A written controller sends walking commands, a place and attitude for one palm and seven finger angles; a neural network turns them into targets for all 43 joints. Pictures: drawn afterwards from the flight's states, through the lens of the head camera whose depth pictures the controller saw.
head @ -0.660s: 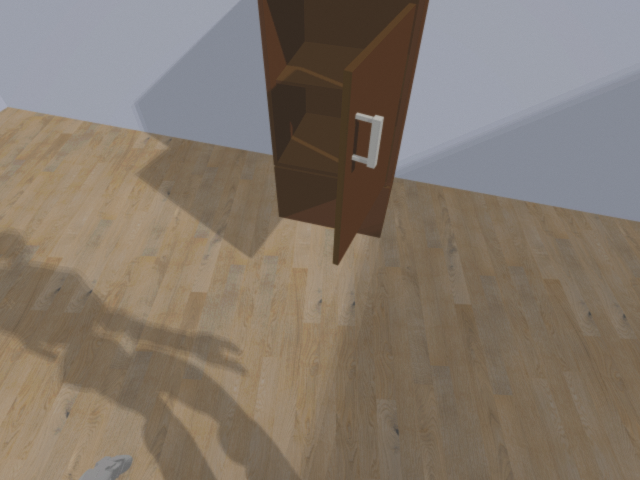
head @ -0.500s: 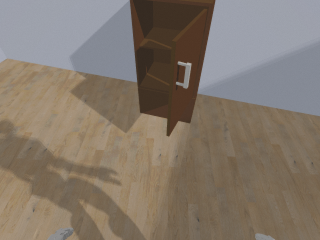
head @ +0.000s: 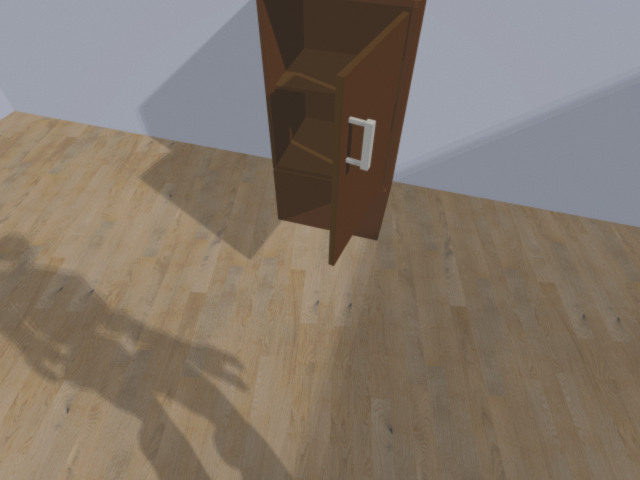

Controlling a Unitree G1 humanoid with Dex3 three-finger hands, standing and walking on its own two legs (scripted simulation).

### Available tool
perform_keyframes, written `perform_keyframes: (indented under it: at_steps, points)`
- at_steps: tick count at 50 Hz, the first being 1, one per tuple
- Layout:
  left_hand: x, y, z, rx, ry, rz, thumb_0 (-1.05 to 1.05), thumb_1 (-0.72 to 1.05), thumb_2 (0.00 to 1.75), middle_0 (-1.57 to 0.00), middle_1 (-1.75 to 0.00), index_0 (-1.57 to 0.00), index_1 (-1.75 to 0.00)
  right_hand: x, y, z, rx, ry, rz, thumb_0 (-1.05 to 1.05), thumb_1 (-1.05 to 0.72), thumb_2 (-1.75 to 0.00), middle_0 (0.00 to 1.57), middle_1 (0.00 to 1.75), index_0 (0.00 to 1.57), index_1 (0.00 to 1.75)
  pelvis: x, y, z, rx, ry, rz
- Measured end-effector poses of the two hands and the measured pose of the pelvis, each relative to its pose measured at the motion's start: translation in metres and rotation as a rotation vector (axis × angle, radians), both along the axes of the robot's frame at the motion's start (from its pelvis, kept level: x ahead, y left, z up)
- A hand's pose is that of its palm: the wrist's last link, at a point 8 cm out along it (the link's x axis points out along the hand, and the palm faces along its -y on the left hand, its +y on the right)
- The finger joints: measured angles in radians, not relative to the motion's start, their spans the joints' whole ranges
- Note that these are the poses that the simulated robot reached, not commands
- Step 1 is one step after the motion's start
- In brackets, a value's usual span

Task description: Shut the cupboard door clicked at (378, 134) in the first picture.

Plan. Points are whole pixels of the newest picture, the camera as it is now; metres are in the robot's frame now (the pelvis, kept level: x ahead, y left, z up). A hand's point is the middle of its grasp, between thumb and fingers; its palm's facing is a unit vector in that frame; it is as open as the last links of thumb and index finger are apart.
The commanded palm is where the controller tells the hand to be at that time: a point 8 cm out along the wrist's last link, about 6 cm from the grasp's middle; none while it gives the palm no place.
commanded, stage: stand and wait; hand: left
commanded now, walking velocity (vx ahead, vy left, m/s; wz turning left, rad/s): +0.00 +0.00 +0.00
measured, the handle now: (359, 143) +0.82 -0.04 -0.04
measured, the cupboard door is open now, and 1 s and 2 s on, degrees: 80 80 80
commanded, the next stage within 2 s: look at it before walking up in 0.18 s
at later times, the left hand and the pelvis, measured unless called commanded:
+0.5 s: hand out of the picture +0.07 +0.23 -0.15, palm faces -0.03 -0.94 -0.33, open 7.4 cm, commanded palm none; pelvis -0.01 -0.01 +0.00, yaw +0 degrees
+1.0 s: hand out of the picture +0.07 +0.24 -0.16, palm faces -0.03 -0.94 -0.34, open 7.4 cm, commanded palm none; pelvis +0.00 +0.00 +0.00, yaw -2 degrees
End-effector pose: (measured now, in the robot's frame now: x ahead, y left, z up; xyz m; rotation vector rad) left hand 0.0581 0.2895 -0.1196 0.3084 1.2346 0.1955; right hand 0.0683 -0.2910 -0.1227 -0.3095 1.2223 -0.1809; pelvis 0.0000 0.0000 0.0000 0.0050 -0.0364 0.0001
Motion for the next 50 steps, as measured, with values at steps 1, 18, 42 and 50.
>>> perform_keyframes:
  at_steps: [1, 18, 42, 50]
  points:
    - [-0.001, -0.001, 0.0, 0.0, 0.001, 0.0, 0.01, 0.91, 0.9, -0.2, -0.3, -0.2, -0.3, -0.002, 0.0, 0.0, 0.001, 0.004, -0.002, 0.01, -0.9, -0.9, 0.21, 0.3, 0.2, 0.3, -0.001, 0.0, 0.0, 0.0, 0.0, 0.0]
    - [0.006, -0.01, 0.002, -0.007, -0.029, -0.016, 0.01, 0.91, 0.9, -0.2, -0.3, -0.2, -0.3, -0.01, -0.002, -0.001, 0.016, 0.004, -0.011, 0.01, -0.9, -0.9, 0.21, 0.3, 0.2, 0.3, -0.006, -0.006, 0.001, 0.001, 0.002, -0.005]
    - [0.006, -0.006, 0.002, -0.003, -0.017, -0.011, 0.01, 0.91, 0.9, -0.2, -0.3, -0.2, -0.3, -0.001, -0.004, 0.003, 0.002, -0.006, -0.008, 0.01, -0.9, -0.9, 0.21, 0.3, 0.2, 0.3, -0.002, -0.005, 0.003, -0.002, 0.003, -0.007]
    - [0.005, -0.005, 0.001, 0.002, -0.004, -0.012, 0.01, 0.91, 0.9, -0.2, -0.3, -0.2, -0.3, 0.0, -0.001, 0.002, 0.001, -0.023, -0.025, 0.01, -0.9, -0.9, 0.21, 0.3, 0.2, 0.3, -0.003, -0.004, 0.001, -0.001, 0.005, -0.034]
